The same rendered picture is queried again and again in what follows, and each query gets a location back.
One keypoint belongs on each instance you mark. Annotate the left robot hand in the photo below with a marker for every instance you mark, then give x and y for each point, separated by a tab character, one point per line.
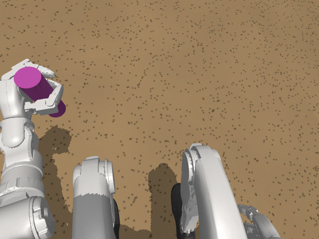
14	102

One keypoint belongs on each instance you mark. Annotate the right robot hand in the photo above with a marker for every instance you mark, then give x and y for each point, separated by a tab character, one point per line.
261	228

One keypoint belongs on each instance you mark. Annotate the right robot foot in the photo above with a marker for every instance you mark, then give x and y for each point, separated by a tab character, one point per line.
176	204

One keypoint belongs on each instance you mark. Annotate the left robot arm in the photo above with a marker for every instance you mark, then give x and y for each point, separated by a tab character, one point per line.
24	211

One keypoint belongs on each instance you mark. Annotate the can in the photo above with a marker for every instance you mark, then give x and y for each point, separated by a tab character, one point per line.
33	83

